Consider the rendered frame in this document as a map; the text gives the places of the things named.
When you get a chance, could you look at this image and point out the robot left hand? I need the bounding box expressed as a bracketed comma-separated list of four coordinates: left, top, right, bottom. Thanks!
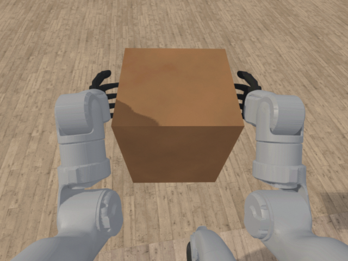
[89, 70, 119, 119]

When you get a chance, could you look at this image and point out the robot left upper arm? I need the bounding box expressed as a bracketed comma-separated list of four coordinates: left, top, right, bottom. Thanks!
[10, 188, 123, 261]

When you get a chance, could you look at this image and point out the robot right upper arm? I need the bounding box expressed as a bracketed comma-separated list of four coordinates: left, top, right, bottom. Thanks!
[244, 190, 348, 261]

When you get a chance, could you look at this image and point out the robot right forearm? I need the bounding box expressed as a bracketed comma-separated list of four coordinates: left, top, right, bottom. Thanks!
[244, 90, 312, 218]

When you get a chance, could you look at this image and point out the carton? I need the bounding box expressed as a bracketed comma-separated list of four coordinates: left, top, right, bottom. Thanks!
[111, 48, 245, 183]

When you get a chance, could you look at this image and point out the right robot thigh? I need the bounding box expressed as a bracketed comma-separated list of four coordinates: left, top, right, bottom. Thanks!
[190, 229, 236, 261]

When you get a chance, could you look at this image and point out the robot left forearm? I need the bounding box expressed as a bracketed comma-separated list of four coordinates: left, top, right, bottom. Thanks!
[54, 89, 111, 229]

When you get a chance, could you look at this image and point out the robot right hand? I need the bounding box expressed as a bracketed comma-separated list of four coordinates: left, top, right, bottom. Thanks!
[234, 71, 262, 119]

